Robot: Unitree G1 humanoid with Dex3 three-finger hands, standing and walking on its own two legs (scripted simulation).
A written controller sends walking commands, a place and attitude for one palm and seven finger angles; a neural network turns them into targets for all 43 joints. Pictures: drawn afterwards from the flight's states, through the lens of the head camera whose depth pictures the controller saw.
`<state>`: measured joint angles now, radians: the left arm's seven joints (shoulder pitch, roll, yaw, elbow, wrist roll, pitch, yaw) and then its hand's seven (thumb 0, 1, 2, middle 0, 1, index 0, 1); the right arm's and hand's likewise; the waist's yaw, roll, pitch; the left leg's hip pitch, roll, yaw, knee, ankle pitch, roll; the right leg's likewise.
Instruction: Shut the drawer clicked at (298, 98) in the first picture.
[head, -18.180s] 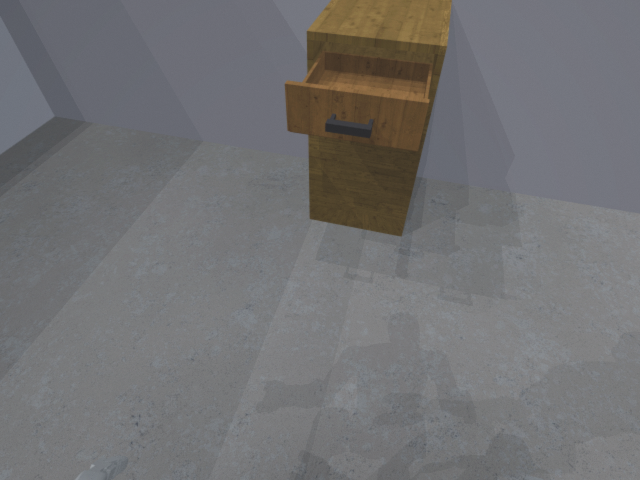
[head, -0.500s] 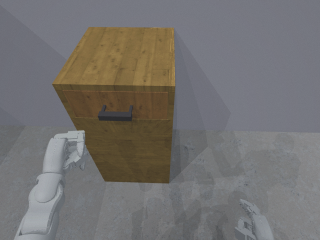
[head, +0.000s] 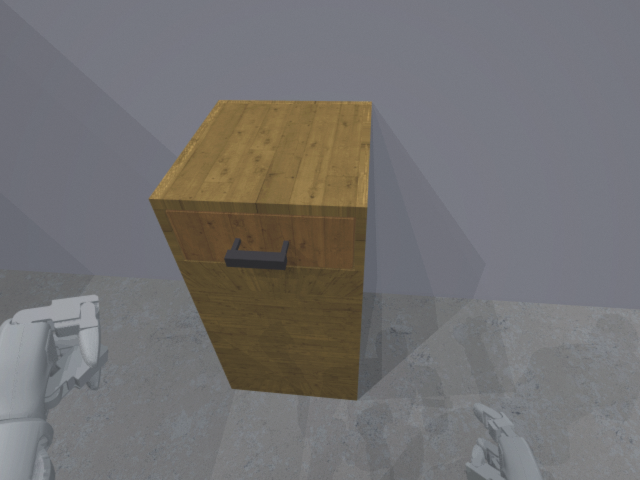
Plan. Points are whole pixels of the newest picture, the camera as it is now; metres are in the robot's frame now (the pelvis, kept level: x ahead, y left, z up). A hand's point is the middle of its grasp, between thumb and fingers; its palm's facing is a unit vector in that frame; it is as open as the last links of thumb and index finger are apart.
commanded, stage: draw the hand back to the body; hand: left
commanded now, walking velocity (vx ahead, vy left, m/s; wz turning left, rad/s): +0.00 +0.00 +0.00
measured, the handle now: (258, 251) +0.54 +0.20 -0.07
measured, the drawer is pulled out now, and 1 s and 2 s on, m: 0.00 0.00 0.00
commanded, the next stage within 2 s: step back with the hand held close in 0.22 s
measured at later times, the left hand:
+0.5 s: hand (81, 348) +0.18 +0.24 +0.17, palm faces +0.40 -0.80 -0.45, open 3.2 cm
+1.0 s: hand (21, 434) +0.11 +0.26 +0.15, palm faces +0.37 -0.80 -0.48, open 3.2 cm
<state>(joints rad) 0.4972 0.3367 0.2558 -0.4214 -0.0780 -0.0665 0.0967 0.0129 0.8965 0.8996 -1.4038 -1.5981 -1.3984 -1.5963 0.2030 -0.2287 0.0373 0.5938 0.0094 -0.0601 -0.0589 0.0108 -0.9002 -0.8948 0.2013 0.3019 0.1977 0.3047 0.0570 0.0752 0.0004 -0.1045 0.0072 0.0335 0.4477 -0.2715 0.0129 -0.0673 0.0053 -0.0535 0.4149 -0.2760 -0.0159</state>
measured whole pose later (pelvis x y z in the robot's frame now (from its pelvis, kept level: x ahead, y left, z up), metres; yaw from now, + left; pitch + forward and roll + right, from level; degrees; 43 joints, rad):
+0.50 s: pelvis -0.01 +0.00 +0.00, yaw +0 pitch -2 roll -1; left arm 0.54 0.35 0.36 -0.47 -0.05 -0.19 0.11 0.01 0.89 0.90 -1.41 -1.60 -1.40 -1.60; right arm 0.19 -0.23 0.00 0.59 0.00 -0.06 -0.06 0.01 -0.90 -0.89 0.20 0.30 0.20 0.30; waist 0.02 0.07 0.02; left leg -0.18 0.02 0.03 0.48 -0.26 0.01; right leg -0.13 0.02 -0.06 0.41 -0.25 -0.02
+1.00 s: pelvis -0.08 +0.02 -0.01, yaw +0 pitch +0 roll -2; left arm 0.62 0.37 0.37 -0.57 -0.03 -0.22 0.14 0.01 0.89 0.90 -1.41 -1.60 -1.40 -1.60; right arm 0.18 -0.20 0.00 0.54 0.00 -0.05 -0.07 0.01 -0.90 -0.89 0.20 0.30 0.20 0.30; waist 0.01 0.03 0.04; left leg -0.37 0.00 0.04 0.58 -0.22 0.05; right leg -0.32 -0.01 -0.05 0.51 -0.19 0.01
